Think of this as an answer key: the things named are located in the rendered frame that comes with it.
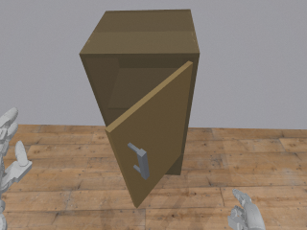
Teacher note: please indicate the right robot hand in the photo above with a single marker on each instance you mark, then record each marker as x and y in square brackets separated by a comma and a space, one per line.
[249, 215]

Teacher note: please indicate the handle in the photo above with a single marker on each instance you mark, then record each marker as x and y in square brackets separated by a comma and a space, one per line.
[142, 161]

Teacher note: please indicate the left robot hand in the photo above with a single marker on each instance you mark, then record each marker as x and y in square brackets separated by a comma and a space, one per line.
[17, 170]

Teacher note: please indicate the cupboard door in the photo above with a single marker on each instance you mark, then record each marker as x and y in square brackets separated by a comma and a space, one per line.
[155, 124]

